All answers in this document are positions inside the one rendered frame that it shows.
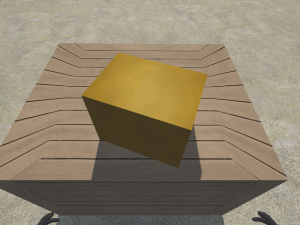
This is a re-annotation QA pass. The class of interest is pedestal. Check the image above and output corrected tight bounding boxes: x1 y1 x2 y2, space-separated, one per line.
0 43 288 216

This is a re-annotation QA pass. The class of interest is robot right hand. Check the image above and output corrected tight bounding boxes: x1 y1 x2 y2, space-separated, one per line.
252 211 278 225

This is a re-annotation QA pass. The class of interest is robot left hand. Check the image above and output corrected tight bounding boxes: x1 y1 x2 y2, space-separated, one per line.
37 212 60 225

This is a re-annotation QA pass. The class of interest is carton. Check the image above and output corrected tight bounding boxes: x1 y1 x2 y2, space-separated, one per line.
82 53 208 168

